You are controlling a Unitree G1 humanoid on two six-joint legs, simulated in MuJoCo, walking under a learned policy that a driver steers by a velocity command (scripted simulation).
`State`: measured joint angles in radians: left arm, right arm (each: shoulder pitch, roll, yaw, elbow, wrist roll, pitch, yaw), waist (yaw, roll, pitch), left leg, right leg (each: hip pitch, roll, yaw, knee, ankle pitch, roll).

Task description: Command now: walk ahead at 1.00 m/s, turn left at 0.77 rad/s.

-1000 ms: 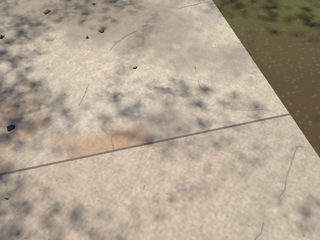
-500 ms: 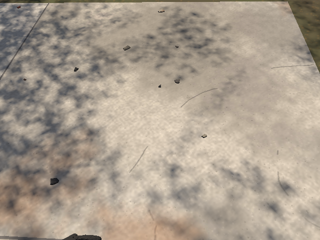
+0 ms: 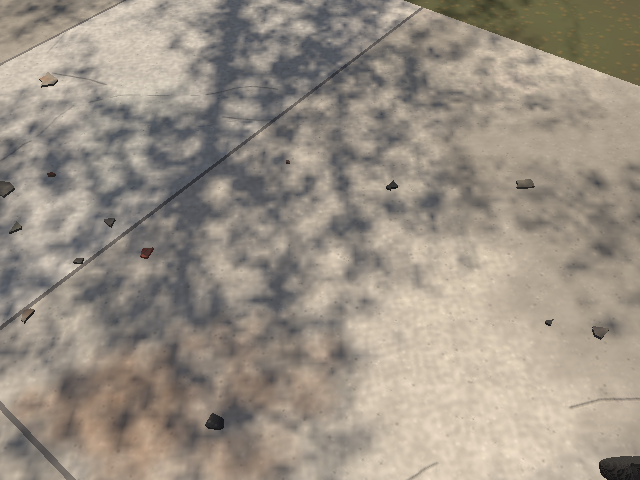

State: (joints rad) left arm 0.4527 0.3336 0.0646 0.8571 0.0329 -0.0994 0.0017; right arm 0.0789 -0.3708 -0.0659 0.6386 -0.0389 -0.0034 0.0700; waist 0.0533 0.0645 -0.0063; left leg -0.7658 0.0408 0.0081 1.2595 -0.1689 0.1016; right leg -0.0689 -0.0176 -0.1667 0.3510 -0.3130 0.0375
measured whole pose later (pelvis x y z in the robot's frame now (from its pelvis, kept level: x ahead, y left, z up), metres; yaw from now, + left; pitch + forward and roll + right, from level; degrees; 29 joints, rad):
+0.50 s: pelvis +0.36 +0.01 +0.00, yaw +24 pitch +2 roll +1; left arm 0.06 0.27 0.00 0.61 0.03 -0.01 0.03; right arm 0.34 -0.32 -0.08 0.78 -0.01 0.00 0.00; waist -0.07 -0.01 0.11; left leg -0.24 -0.21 -0.16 0.47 -0.23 0.12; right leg -0.69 -0.07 0.10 0.85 -0.21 0.06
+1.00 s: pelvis +0.44 +0.00 -0.01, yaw +40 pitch -1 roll -1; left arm 0.30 0.29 0.04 0.74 0.02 0.04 -0.02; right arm 0.14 -0.24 0.00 0.66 -0.03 0.06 0.01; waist 0.06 -0.03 0.05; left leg -0.24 -0.03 -0.02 0.54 -0.27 0.04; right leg -0.39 -0.03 -0.06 0.59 -0.29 0.00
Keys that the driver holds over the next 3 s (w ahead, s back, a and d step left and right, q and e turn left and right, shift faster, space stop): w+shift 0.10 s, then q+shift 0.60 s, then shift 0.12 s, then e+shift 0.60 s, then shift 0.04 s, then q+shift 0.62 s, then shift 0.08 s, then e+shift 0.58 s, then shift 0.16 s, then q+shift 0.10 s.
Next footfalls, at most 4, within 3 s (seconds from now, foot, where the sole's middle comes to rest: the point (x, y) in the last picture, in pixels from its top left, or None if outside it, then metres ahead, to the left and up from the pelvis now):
0.20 left None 0.36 0.06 -0.77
0.60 right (369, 419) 0.62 -0.02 -0.77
0.96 left None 0.41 0.11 -0.77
1.34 right None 0.49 -0.10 -0.77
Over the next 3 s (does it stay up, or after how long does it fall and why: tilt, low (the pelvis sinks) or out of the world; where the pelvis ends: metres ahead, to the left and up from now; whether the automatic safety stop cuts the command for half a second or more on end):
stays up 0.46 0.04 0.01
